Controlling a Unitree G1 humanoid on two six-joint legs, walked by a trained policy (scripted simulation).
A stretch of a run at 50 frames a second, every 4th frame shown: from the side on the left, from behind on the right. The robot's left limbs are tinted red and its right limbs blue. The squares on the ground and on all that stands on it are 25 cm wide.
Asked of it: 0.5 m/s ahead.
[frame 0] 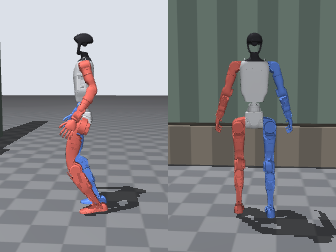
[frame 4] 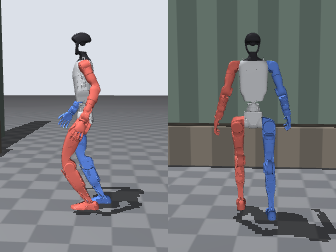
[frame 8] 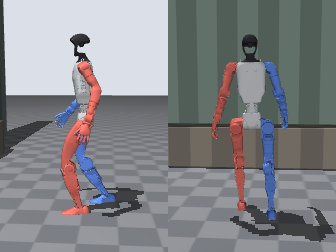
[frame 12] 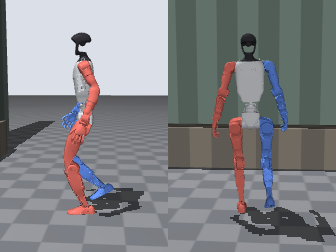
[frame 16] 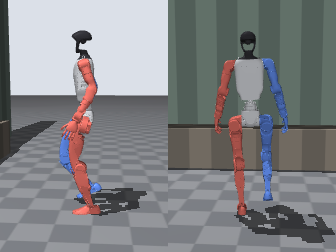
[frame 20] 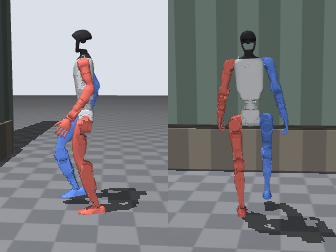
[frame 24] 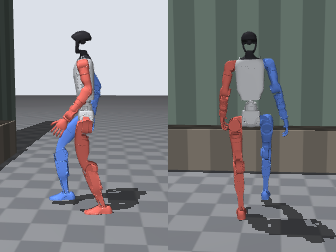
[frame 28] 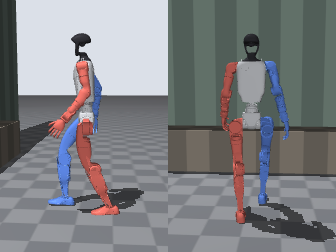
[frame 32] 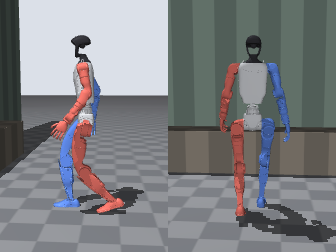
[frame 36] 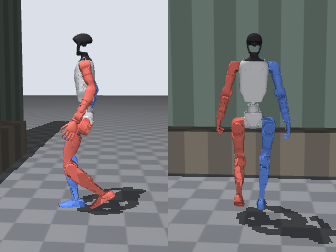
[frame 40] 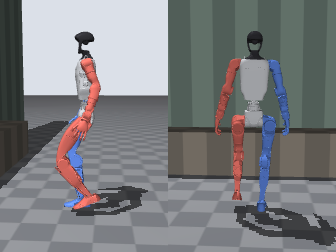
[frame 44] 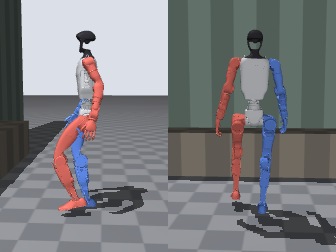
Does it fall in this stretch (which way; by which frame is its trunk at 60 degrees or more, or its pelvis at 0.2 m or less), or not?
no
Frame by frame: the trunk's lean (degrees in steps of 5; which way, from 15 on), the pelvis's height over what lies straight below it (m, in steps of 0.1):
0: 0, 0.8
4: 0, 0.8
8: 5, 0.8
12: 5, 0.8
16: 5, 0.8
20: 5, 0.8
24: 5, 0.8
28: 5, 0.8
32: 5, 0.8
36: 5, 0.8
40: 0, 0.8
44: 0, 0.8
